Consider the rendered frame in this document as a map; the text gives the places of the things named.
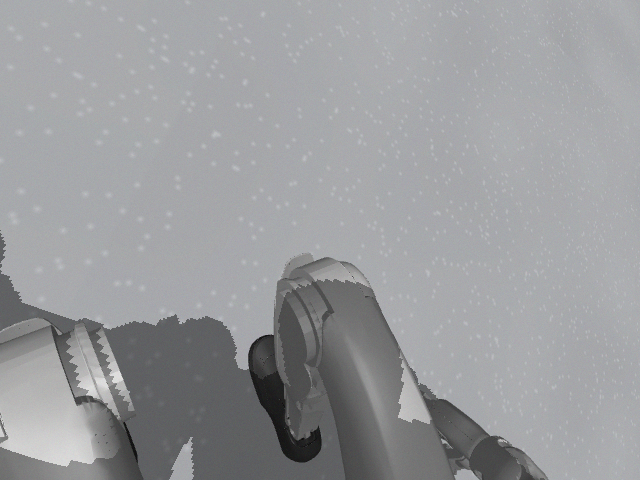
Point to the right robot arm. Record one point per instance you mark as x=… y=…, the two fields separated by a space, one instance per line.
x=494 y=458

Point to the right robot hand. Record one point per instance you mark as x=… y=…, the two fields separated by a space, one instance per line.
x=459 y=430

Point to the right robot foot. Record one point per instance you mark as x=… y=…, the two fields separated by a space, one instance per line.
x=270 y=391

